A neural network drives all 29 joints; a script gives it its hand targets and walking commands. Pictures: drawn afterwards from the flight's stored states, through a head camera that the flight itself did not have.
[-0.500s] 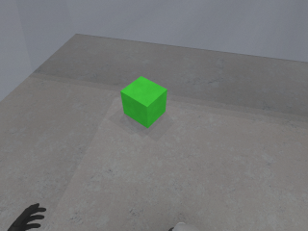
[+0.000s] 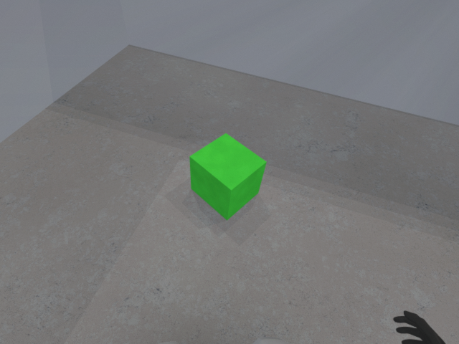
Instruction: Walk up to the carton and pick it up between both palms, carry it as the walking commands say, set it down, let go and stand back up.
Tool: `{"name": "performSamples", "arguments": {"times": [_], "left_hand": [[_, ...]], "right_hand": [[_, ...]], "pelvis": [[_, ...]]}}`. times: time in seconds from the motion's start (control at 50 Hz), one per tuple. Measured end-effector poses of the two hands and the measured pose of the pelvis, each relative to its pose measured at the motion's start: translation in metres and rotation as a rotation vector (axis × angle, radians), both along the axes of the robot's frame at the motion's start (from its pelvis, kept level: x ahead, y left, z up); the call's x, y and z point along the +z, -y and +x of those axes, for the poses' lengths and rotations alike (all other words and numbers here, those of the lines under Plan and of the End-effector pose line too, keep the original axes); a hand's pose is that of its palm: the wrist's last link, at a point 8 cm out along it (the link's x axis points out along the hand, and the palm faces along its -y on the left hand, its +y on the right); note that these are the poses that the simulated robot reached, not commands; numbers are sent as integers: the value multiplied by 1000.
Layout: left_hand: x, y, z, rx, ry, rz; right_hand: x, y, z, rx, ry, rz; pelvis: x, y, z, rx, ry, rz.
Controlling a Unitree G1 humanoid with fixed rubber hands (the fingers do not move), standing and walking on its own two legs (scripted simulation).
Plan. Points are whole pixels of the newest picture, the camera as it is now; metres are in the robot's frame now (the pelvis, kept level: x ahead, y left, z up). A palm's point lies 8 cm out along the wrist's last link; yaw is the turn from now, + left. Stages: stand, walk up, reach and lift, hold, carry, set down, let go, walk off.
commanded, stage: walk up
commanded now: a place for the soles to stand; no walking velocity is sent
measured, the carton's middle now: (226, 176) +0.97 -0.04 -0.63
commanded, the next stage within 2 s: none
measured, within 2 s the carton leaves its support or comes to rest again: neither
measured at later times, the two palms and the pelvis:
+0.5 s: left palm (66, 270) +0.25 +0.29 -0.05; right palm (409, 273) +0.27 -0.38 -0.08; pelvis +0.18 -0.06 +0.01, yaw +2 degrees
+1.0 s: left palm (123, 196) +0.44 +0.25 -0.08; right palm (396, 220) +0.41 -0.43 -0.10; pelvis +0.33 -0.09 -0.01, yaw +3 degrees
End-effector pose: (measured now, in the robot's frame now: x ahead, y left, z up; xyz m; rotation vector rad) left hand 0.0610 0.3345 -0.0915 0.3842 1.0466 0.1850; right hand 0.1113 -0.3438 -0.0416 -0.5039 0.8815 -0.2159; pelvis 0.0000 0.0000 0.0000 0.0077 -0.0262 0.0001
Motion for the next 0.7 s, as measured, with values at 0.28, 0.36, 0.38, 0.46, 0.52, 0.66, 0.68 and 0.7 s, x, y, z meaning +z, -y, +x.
{"name": "performSamples", "arguments": {"times": [0.28,0.36,0.38,0.46,0.52,0.66,0.68,0.7], "left_hand": [[31,45,189,-108,149,49],[43,50,202,-60,168,78],[45,49,201,-43,159,84],[48,44,193,8,102,94],[42,38,187,38,50,85],[6,36,219,47,-20,38],[4,40,231,38,-19,29],[3,44,244,26,-13,21]], "right_hand": [[-33,60,31,-116,-150,30],[-45,55,77,-81,-161,71],[-45,52,89,-64,-161,80],[-41,44,135,-1,-171,98],[-35,38,170,28,-162,98],[-19,39,242,38,-52,22],[-15,42,246,24,-42,16],[-11,45,249,12,-38,9]], "pelvis": [[-6,44,110,-4,0,2],[-2,52,137,11,3,-6],[1,53,144,15,2,-8],[8,56,170,28,-4,-9],[9,54,191,32,-5,-9],[-4,45,242,29,0,1],[-3,46,248,27,1,4],[-2,48,255,25,1,6]]}}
